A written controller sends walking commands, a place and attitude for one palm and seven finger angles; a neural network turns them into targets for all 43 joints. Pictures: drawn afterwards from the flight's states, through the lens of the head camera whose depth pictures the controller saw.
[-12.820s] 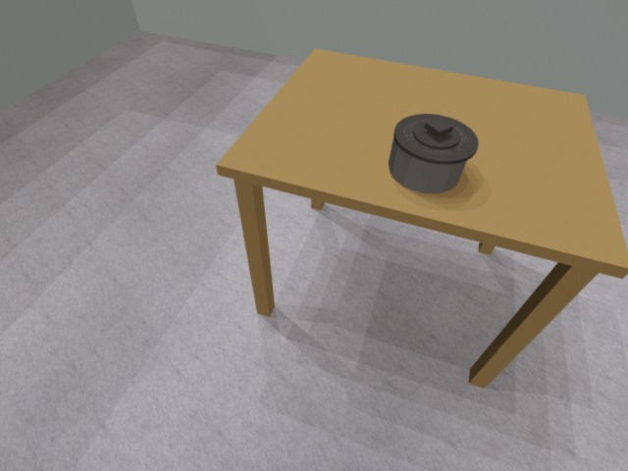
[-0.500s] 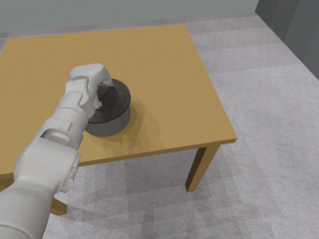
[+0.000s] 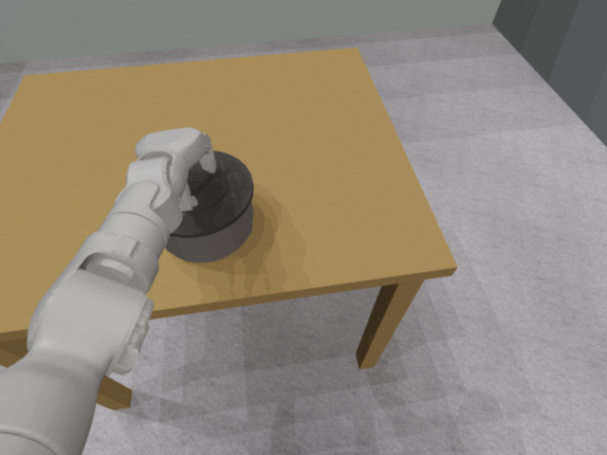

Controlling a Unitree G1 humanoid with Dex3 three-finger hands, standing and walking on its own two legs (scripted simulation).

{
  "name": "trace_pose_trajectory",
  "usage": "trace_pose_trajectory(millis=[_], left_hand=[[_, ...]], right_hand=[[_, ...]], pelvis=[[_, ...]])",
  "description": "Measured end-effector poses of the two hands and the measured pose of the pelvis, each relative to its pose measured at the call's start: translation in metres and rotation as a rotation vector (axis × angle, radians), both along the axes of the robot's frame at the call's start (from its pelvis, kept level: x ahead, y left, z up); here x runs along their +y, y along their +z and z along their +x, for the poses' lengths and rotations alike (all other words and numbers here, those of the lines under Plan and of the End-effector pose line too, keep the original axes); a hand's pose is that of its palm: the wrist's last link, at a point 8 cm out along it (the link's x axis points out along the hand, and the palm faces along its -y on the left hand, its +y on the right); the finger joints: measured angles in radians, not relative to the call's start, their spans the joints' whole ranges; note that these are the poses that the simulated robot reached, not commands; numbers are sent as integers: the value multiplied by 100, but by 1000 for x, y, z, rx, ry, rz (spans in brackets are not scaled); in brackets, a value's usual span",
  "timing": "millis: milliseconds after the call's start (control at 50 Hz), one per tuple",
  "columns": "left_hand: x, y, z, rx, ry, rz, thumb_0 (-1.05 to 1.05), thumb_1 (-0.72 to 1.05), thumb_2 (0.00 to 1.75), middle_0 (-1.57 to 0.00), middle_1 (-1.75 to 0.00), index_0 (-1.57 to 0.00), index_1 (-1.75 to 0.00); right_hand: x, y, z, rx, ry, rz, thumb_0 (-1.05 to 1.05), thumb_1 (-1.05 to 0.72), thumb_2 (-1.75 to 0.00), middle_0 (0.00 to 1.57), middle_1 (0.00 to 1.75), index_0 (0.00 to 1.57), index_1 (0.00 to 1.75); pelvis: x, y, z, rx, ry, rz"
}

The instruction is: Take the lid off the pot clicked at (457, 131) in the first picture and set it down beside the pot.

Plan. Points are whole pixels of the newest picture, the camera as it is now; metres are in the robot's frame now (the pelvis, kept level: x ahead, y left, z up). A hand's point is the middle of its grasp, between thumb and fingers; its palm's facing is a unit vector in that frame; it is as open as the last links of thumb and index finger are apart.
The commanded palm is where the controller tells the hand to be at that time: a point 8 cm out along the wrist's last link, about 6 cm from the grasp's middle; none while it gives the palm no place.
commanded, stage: close the fingers and squeeze the knob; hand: left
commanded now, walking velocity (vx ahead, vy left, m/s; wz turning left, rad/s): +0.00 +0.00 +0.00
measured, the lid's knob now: (193, 179) +0.51 +0.15 +0.05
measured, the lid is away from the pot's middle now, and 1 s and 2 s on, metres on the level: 0.00 0.01 0.01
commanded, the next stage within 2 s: lift the lid straight up in 1.08 s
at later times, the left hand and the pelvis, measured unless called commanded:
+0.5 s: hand (184, 185) +0.48 +0.15 +0.07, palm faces -0.35 -0.08 -0.93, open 7.9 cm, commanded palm +0.48 +0.15 +0.12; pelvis +0.00 +0.00 +0.00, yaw +1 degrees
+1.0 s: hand (185, 188) +0.47 +0.15 +0.07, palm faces -0.35 -0.08 -0.93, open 7.8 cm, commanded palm +0.48 +0.15 +0.12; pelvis +0.00 +0.00 +0.00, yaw +1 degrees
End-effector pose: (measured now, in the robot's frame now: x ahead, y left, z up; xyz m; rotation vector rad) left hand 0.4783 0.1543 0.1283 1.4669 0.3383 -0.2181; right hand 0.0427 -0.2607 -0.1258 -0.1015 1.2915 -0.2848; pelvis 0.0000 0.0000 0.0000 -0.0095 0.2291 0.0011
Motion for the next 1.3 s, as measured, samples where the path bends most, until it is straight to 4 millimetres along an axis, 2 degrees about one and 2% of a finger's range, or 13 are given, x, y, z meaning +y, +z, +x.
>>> trace_pose_trajectory(millis=[240, 560, 1300], left_hand=[[0, 0, 3, 3, -4, 14, 0, 13, 96, -53, -94, -62, -96], [-1, 1, -1, 8, 2, 13, 3, 25, 81, -69, -103, -58, -95], [-2, 1, -3, 9, -1, 5, 4, 28, 82, -72, -108, -57, -93]], right_hand=[[0, -1, 3, 10, 6, 1, 0, -90, -90, 20, 30, 20, 30], [4, -3, 7, 6, 18, 13, 0, -90, -90, 20, 30, 20, 30], [-1, 0, -4, 6, -1, -11, 0, -90, -90, 20, 30, 20, 30]], pelvis=[[2, 0, 1, 5, 4, 0], [1, -1, 0, 1, 10, 0], [1, 0, -5, -8, 4, 0]])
